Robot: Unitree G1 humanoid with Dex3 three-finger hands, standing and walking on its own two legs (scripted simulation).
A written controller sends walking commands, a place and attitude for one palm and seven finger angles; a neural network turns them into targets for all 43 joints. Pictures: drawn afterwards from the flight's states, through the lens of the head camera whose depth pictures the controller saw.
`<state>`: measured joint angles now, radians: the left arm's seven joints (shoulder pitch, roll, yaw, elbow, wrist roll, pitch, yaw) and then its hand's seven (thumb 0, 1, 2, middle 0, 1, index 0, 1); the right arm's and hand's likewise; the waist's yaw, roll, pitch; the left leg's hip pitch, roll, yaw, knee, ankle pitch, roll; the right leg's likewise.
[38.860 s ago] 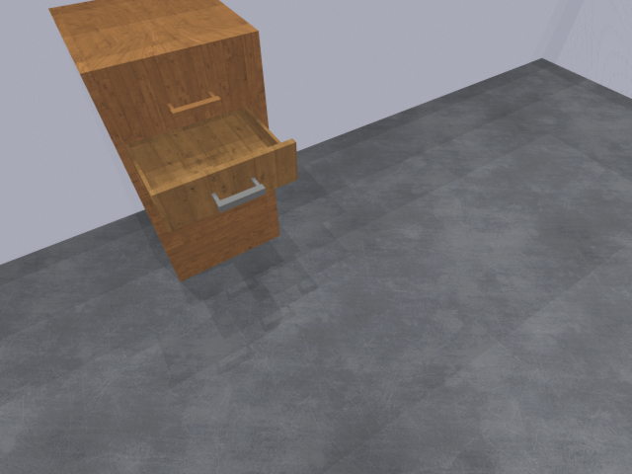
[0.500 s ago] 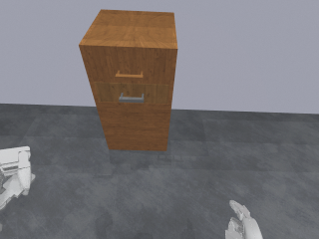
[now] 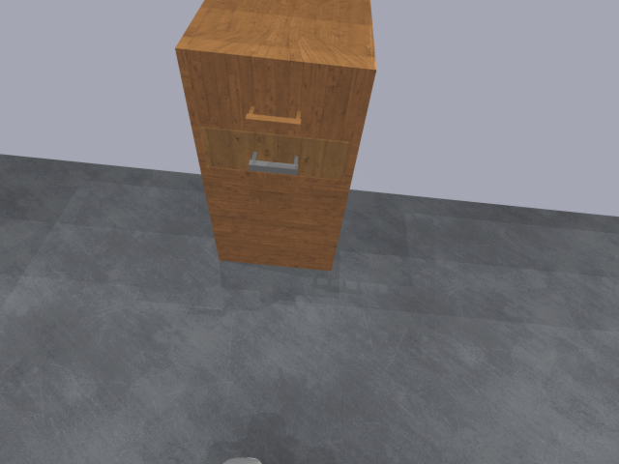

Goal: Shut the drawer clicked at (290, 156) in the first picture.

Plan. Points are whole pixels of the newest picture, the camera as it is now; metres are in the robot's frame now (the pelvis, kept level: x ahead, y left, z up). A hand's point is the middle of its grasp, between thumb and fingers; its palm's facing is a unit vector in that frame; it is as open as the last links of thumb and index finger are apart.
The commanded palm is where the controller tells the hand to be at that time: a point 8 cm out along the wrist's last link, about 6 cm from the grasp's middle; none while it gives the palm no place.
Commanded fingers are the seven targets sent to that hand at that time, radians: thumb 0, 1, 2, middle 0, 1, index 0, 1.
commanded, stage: let the arm hang, fingers relaxed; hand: left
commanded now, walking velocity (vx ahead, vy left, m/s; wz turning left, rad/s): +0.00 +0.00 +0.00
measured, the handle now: (274, 162) +0.84 +0.13 -0.21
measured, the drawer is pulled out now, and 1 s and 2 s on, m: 0.00 0.00 0.00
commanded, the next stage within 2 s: look to check the result in 0.72 s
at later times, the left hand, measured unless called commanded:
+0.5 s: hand out of the picture -0.03 +0.14 -0.17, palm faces +0.02 -0.99 -0.16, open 7.2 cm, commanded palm none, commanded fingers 0.00 0.90 0.90 -0.20 -0.30 -0.20 -0.30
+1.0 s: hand out of the picture -0.02 +0.12 -0.17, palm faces +0.04 -0.98 -0.17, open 7.4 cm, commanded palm none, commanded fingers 0.00 0.90 0.90 -0.20 -0.30 -0.20 -0.30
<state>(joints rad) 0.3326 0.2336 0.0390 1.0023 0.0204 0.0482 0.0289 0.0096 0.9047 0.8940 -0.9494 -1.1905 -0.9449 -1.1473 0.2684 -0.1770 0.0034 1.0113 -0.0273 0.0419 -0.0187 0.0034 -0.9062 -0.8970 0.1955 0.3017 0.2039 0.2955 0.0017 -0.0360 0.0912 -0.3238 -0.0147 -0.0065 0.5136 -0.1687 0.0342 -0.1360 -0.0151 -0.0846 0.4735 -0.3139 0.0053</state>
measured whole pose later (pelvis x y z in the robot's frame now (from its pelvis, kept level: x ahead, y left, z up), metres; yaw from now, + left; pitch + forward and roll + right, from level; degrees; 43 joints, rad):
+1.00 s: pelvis +0.02 -0.03 +0.00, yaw +0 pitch -2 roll +0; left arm 0.33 0.10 0.02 1.14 0.01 0.00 0.05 0.00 0.91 0.90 -0.20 -0.30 -0.20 -0.29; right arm 0.31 -0.09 -0.02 1.14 -0.02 0.01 -0.04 0.00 -0.91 -0.90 0.19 0.30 0.20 0.30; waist -0.01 0.01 0.08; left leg -0.26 0.01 -0.01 0.48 -0.18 -0.01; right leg -0.08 0.01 -0.08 0.46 -0.34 -0.03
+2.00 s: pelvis +0.04 -0.04 +0.00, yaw -1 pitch -3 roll +0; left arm 0.32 0.10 0.02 1.13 0.01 0.00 0.05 0.00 0.91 0.90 -0.20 -0.30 -0.20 -0.29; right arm 0.29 -0.11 -0.01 1.15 -0.02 0.01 -0.05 0.00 -0.91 -0.90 0.19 0.30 0.20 0.30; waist -0.01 0.00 0.08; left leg -0.22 0.02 -0.01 0.47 -0.21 -0.03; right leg -0.03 0.02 -0.09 0.42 -0.35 -0.05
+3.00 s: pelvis +0.04 -0.05 +0.00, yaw -1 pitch -2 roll +1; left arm 0.31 0.11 0.02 1.13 0.01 0.00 0.05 0.00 0.91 0.90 -0.20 -0.30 -0.20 -0.29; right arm 0.27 -0.12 -0.01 1.14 -0.02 0.01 -0.05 0.00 -0.91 -0.90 0.19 0.30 0.20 0.30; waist -0.01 0.01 0.08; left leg -0.20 0.03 -0.01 0.45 -0.21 -0.04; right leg -0.02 0.03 -0.08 0.41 -0.35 -0.06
